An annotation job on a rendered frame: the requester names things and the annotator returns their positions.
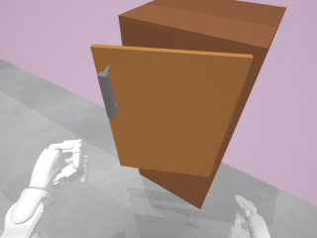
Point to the cupboard door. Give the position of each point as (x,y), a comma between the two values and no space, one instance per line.
(174,106)

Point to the robot left forearm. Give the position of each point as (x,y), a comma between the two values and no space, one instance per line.
(30,215)

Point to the right robot hand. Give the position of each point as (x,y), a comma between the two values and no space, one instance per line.
(254,226)

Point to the left robot hand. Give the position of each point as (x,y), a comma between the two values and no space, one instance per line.
(52,171)

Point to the handle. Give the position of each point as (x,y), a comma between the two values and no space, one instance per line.
(107,92)

